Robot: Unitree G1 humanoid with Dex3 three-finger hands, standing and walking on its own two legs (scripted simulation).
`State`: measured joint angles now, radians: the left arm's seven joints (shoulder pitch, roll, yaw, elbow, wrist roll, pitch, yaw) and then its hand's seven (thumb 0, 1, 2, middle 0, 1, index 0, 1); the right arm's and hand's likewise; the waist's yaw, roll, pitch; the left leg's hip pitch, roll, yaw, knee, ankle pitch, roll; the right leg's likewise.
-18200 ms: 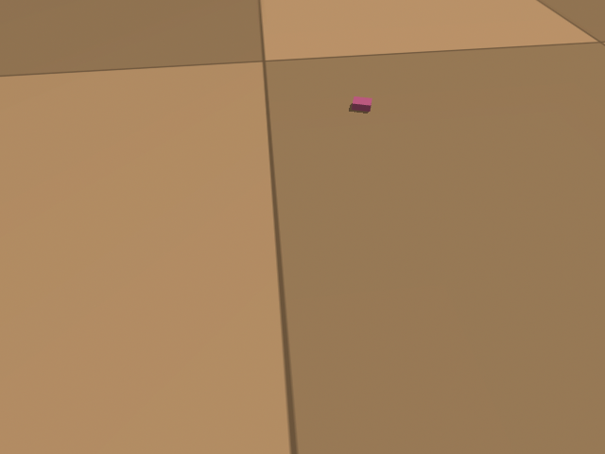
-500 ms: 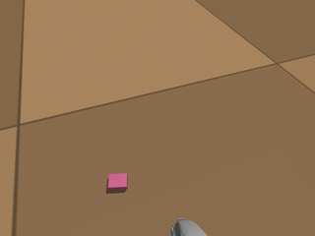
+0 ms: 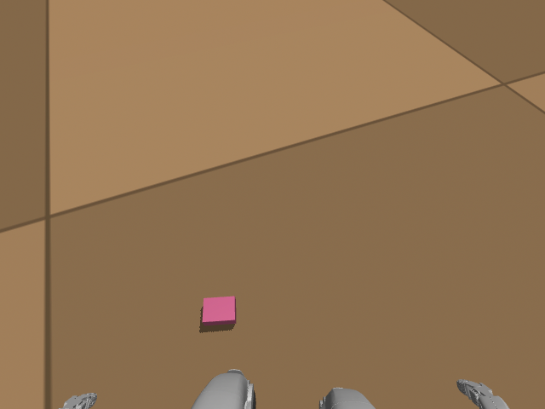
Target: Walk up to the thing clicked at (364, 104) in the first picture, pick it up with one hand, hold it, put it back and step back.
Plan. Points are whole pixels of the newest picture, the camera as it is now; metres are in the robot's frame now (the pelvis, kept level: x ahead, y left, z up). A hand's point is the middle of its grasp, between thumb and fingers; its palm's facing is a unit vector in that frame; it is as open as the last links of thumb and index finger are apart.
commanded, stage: walk up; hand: left
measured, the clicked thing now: (219, 310) +0.48 +0.23 -0.72
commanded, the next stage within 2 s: stand in 1.84 s
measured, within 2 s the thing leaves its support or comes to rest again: neither
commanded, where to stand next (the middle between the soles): +0.10 -0.02 m, yaw +1 degrees
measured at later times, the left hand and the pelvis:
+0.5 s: hand out of the picture -0.08 +0.26 -0.11, palm faces +0.01 -0.93 -0.37, open 7.4 cm; pelvis -0.04 -0.01 +0.03, yaw -2 degrees
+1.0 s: hand out of the picture +0.10 +0.25 -0.13, palm faces +0.00 -0.90 -0.44, open 7.4 cm; pelvis -0.01 -0.03 -0.01, yaw +0 degrees
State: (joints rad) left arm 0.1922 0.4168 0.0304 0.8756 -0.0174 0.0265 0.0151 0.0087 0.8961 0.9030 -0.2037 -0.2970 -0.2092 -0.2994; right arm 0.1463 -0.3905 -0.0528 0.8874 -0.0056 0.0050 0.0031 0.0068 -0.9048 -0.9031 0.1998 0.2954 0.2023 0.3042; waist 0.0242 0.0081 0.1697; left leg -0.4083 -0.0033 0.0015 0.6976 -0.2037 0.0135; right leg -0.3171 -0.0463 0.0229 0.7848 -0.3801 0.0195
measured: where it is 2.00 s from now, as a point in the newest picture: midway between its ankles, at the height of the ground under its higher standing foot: outside the picture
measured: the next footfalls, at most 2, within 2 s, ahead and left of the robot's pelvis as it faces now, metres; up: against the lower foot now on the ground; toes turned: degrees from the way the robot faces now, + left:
right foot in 0.26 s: -0.05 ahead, -0.12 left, +0.00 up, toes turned -4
left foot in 0.60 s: +0.09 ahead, +0.10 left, +0.00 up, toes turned +0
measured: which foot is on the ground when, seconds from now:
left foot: down 0.00-0.28, up 0.30-0.58, down 0.60-0.98, up 1.00-1.00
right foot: up 0.00-0.24, down 0.26-0.62, up 0.64-0.96, down 0.98-1.00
